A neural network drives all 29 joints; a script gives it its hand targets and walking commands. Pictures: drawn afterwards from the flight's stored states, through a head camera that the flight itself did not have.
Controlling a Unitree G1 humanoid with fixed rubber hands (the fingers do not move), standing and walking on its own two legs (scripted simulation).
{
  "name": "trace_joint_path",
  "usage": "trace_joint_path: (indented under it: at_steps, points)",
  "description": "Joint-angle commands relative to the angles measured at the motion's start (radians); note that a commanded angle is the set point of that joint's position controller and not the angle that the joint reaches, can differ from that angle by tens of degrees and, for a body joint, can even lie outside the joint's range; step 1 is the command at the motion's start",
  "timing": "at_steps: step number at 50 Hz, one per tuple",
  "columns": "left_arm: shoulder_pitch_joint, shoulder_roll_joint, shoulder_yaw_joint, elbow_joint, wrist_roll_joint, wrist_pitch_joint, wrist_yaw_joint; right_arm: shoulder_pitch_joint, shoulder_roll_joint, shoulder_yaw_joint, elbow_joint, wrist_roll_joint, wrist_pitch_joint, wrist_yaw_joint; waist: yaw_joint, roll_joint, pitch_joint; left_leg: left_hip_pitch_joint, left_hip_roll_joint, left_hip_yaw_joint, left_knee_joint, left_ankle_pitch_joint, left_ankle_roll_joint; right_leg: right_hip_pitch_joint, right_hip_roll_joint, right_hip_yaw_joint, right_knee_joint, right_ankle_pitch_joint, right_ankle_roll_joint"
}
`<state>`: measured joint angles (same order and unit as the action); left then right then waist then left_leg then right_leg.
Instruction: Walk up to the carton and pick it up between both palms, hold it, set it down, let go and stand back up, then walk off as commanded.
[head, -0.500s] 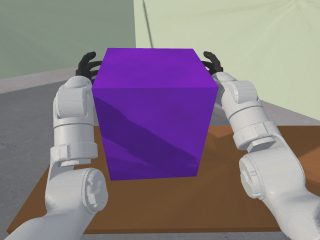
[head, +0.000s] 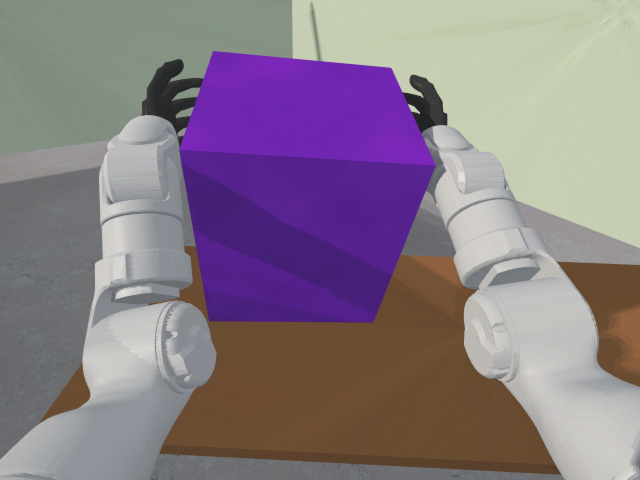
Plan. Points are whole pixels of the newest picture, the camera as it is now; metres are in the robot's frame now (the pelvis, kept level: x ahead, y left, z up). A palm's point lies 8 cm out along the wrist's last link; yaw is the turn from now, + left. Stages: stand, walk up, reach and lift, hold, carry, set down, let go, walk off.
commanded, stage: set down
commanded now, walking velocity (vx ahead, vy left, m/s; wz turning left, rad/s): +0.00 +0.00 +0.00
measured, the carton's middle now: (298, 196) +0.35 +0.03 +0.27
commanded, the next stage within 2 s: none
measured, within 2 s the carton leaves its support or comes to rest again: neither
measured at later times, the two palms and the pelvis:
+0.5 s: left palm (184, 196) +0.37 +0.17 +0.26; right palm (413, 205) +0.39 -0.13 +0.24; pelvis +0.01 +0.00 +0.00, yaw +2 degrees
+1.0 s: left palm (186, 220) +0.36 +0.17 +0.23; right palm (409, 220) +0.40 -0.13 +0.21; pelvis +0.01 +0.00 +0.00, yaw +2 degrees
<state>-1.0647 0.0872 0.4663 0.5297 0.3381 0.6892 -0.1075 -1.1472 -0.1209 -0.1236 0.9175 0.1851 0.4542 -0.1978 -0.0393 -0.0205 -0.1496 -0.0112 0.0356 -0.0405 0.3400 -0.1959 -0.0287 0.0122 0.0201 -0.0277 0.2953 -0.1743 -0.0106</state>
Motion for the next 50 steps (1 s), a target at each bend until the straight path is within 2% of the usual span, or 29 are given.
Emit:
trace_joint_path:
  at_steps: [1, 2, 4, 5, 6, 10, 13, 14, 15, 16, 17, 19, 21, 22, 23, 25, 26, 28, 30, 31, 32, 33, 34, 36, 39, 43, 44, 46, 50]
  points:
    - [-0.514, -0.398, -0.257, -0.041, -0.072, -0.030, -0.174, -0.605, 0.432, 0.086, -0.204, 0.014, -0.116, 0.137, -0.009, -0.011, -0.067, -0.026, -0.079, 0.079, -0.093, 0.095, 0.041, 0.056, 0.037, -0.024, -0.093, 0.011, 0.058]
    - [-0.491, -0.428, -0.272, -0.058, -0.074, -0.029, -0.178, -0.568, 0.455, 0.091, -0.191, 0.019, -0.131, 0.136, -0.002, 0.015, -0.056, -0.012, -0.083, 0.087, -0.091, 0.137, 0.033, 0.059, 0.040, -0.035, -0.093, 0.037, 0.050]
    - [-0.426, -0.477, -0.329, -0.049, -0.096, -0.022, -0.182, -0.581, 0.410, 0.088, -0.220, 0.009, -0.160, 0.127, -0.056, 0.055, 0.002, 0.005, -0.078, 0.088, -0.079, 0.208, 0.009, 0.043, 0.038, -0.052, -0.092, 0.098, 0.040]
    - [-0.426, -0.456, -0.306, -0.078, -0.083, -0.029, -0.184, -0.578, 0.436, 0.107, -0.262, 0.010, -0.175, 0.131, -0.031, 0.010, -0.041, 0.026, -0.077, 0.085, -0.070, 0.224, 0.012, 0.080, 0.037, -0.051, -0.089, 0.102, 0.042]
    - [-0.431, -0.484, -0.346, -0.121, -0.099, -0.030, -0.176, -0.582, 0.406, 0.104, -0.271, 0.019, -0.180, 0.126, -0.058, 0.038, -0.065, 0.058, -0.075, 0.081, -0.059, 0.271, 0.004, 0.083, 0.041, -0.056, -0.087, 0.116, 0.041]
    - [-0.457, -0.553, -0.459, -0.235, -0.126, -0.046, -0.146, -0.612, 0.417, 0.143, -0.353, 0.035, -0.237, 0.122, -0.086, 0.109, -0.088, 0.062, -0.068, 0.062, -0.040, 0.354, -0.033, 0.102, 0.057, -0.080, -0.063, 0.141, 0.025]
    - [-0.423, -0.575, -0.490, -0.294, -0.117, -0.068, -0.107, -0.598, 0.452, 0.213, -0.422, 0.061, -0.277, 0.132, -0.048, 0.146, -0.193, 0.106, -0.073, 0.054, -0.014, 0.411, -0.045, 0.138, 0.056, -0.082, -0.058, 0.169, 0.023]
    - [-0.451, -0.567, -0.523, -0.311, -0.129, -0.077, -0.094, -0.586, 0.461, 0.215, -0.392, 0.059, -0.283, 0.131, -0.066, 0.152, -0.221, 0.123, -0.077, 0.051, -0.003, 0.435, -0.050, 0.134, 0.059, -0.088, -0.051, 0.197, 0.033]
    - [-0.364, -0.567, -0.514, -0.312, -0.116, -0.071, -0.088, -0.581, 0.465, 0.263, -0.441, 0.059, -0.288, 0.128, -0.034, 0.134, -0.186, 0.108, -0.079, 0.054, -0.005, 0.440, -0.042, 0.157, 0.056, -0.079, -0.057, 0.199, 0.031]
    - [-0.384, -0.574, -0.535, -0.333, -0.120, -0.077, -0.077, -0.546, 0.458, 0.253, -0.401, 0.051, -0.291, 0.134, -0.060, 0.160, -0.189, 0.126, -0.069, 0.041, 0.003, 0.485, -0.054, 0.150, 0.055, -0.092, -0.048, 0.228, 0.026]
    - [-0.380, -0.569, -0.512, -0.338, -0.107, -0.077, -0.074, -0.533, 0.473, 0.281, -0.414, 0.060, -0.294, 0.136, -0.029, 0.119, -0.208, 0.120, -0.077, 0.054, 0.010, 0.458, -0.039, 0.178, 0.057, -0.085, -0.043, 0.226, 0.030]
    - [-0.340, -0.562, -0.536, -0.351, -0.113, -0.075, -0.060, -0.510, 0.459, 0.278, -0.425, 0.070, -0.293, 0.145, -0.042, 0.129, -0.226, 0.112, -0.079, 0.046, 0.000, 0.413, -0.032, 0.164, 0.047, -0.079, -0.056, 0.223, 0.033]
    - [-0.313, -0.564, -0.498, -0.337, -0.096, -0.075, -0.049, -0.481, 0.472, 0.289, -0.399, 0.045, -0.300, 0.153, -0.011, 0.099, -0.174, 0.107, -0.078, 0.050, -0.013, 0.392, -0.014, 0.141, 0.050, -0.084, -0.051, 0.208, 0.037]
    - [-0.321, -0.560, -0.496, -0.339, -0.106, -0.068, -0.048, -0.491, 0.453, 0.280, -0.405, 0.060, -0.300, 0.153, -0.036, 0.086, -0.200, 0.122, -0.081, 0.047, -0.010, 0.400, -0.015, 0.135, 0.050, -0.087, -0.057, 0.222, 0.041]
    - [-0.284, -0.548, -0.478, -0.340, -0.093, -0.063, -0.049, -0.474, 0.459, 0.311, -0.435, 0.065, -0.299, 0.151, -0.010, 0.062, -0.171, 0.117, -0.080, 0.049, -0.002, 0.399, -0.005, 0.142, 0.049, -0.082, -0.049, 0.241, 0.046]
    - [-0.227, -0.548, -0.484, -0.335, -0.087, -0.050, -0.050, -0.475, 0.467, 0.332, -0.445, 0.064, -0.294, 0.138, -0.005, 0.042, -0.166, 0.096, -0.086, 0.050, 0.002, 0.405, -0.004, 0.178, 0.050, -0.082, -0.050, 0.277, 0.048]
    - [-0.216, -0.554, -0.489, -0.322, -0.092, -0.044, -0.051, -0.482, 0.446, 0.309, -0.462, 0.051, -0.294, 0.138, -0.028, 0.014, -0.141, 0.105, -0.076, 0.045, -0.007, 0.392, -0.001, 0.146, 0.052, -0.090, -0.048, 0.264, 0.050]
    - [-0.239, -0.543, -0.458, -0.310, -0.084, -0.041, -0.063, -0.457, 0.462, 0.313, -0.423, 0.065, -0.290, 0.145, -0.017, 0.007, -0.116, 0.092, -0.087, 0.055, -0.013, 0.346, 0.008, 0.132, 0.044, -0.076, -0.056, 0.232, 0.056]
    - [-0.202, -0.552, -0.480, -0.329, -0.094, -0.043, -0.063, -0.442, 0.452, 0.318, -0.436, 0.047, -0.293, 0.139, -0.039, 0.015, -0.112, 0.097, -0.089, 0.050, -0.012, 0.377, 0.008, 0.130, 0.044, -0.078, -0.043, 0.298, 0.057]
    - [-0.226, -0.538, -0.454, -0.322, -0.094, -0.047, -0.064, -0.481, 0.468, 0.321, -0.483, 0.050, -0.300, 0.138, -0.005, -0.033, -0.133, 0.085, -0.083, 0.054, -0.011, 0.345, 0.013, 0.140, 0.043, -0.076, -0.038, 0.297, 0.065]
    - [-0.242, -0.540, -0.455, -0.319, -0.099, -0.052, -0.068, -0.481, 0.470, 0.313, -0.460, 0.038, -0.301, 0.134, -0.026, -0.039, -0.124, 0.076, -0.082, 0.058, -0.015, 0.325, 0.016, 0.134, 0.042, -0.081, -0.038, 0.281, 0.063]
    - [-0.218, -0.568, -0.482, -0.383, -0.100, -0.054, -0.060, -0.481, 0.484, 0.361, -0.511, 0.065, -0.315, 0.139, 0.000, -0.004, -0.190, 0.107, -0.087, 0.047, 0.005, 0.420, 0.008, 0.159, 0.047, -0.080, -0.024, 0.356, 0.058]
    - [-0.238, -0.562, -0.476, -0.346, -0.114, -0.045, -0.063, -0.499, 0.466, 0.334, -0.508, 0.057, -0.308, 0.130, -0.027, -0.012, -0.158, 0.077, -0.094, 0.051, 0.000, 0.379, 0.011, 0.150, 0.040, -0.079, -0.026, 0.373, 0.066]
    - [-0.186, -0.550, -0.451, -0.347, -0.075, -0.051, -0.067, -0.426, 0.485, 0.368, -0.460, 0.065, -0.304, 0.128, -0.002, -0.008, -0.135, 0.091, -0.092, 0.053, 0.004, 0.384, 0.009, 0.177, 0.034, -0.063, -0.019, 0.407, 0.066]
    - [-0.181, -0.564, -0.433, -0.315, -0.068, -0.035, -0.076, -0.443, 0.435, 0.276, -0.428, 0.035, -0.305, 0.138, -0.041, 0.020, -0.076, 0.085, -0.082, 0.053, -0.027, 0.312, 0.007, 0.095, 0.037, -0.080, -0.048, 0.255, 0.060]
    - [-0.203, -0.564, -0.460, -0.376, -0.067, -0.068, -0.063, -0.409, 0.457, 0.283, -0.384, 0.030, -0.326, 0.153, -0.023, 0.044, -0.119, 0.092, -0.083, 0.063, -0.025, 0.333, -0.005, 0.111, 0.039, -0.080, -0.032, 0.279, 0.058]
    - [-0.214, -0.560, -0.443, -0.379, -0.067, -0.074, -0.056, -0.399, 0.475, 0.303, -0.420, 0.025, -0.326, 0.154, -0.020, 0.016, -0.149, 0.082, -0.079, 0.056, -0.006, 0.356, -0.005, 0.134, 0.037, -0.076, -0.024, 0.315, 0.055]
    - [-0.201, -0.582, -0.481, -0.364, -0.077, -0.085, -0.041, -0.434, 0.444, 0.273, -0.431, 0.014, -0.344, 0.164, -0.026, 0.056, -0.152, 0.093, -0.072, 0.058, -0.009, 0.353, -0.016, 0.095, 0.048, -0.087, -0.029, 0.258, 0.047]
    - [-0.194, -0.583, -0.465, -0.313, -0.067, -0.094, -0.024, -0.389, 0.428, 0.206, -0.319, -0.035, -0.357, 0.201, -0.016, 0.049, -0.073, 0.067, -0.062, 0.073, -0.046, 0.252, -0.007, 0.056, 0.044, -0.099, -0.048, 0.132, 0.035]
